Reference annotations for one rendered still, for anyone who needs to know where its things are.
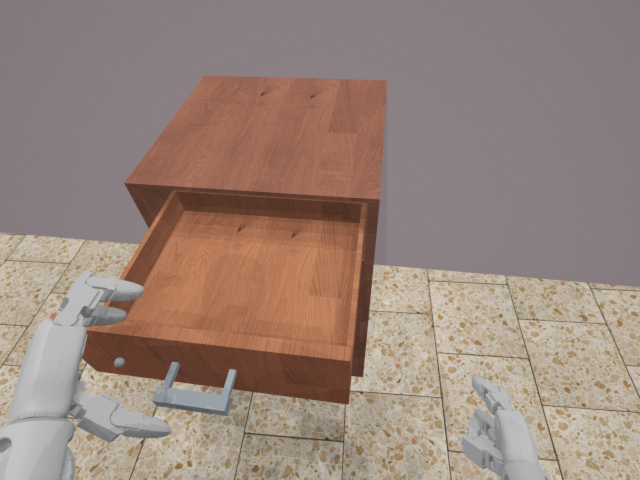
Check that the robot left hand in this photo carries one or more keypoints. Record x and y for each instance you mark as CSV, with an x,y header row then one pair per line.
x,y
48,384

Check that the cabinet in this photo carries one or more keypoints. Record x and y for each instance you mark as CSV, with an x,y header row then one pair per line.
x,y
301,138

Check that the handle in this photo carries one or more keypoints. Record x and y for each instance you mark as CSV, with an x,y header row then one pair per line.
x,y
169,397

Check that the robot right hand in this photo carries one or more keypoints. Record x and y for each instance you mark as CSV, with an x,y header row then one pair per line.
x,y
509,437

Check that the drawer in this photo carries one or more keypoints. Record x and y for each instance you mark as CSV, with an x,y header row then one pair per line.
x,y
267,286

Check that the robot left forearm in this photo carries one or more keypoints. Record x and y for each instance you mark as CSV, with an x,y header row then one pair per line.
x,y
36,449

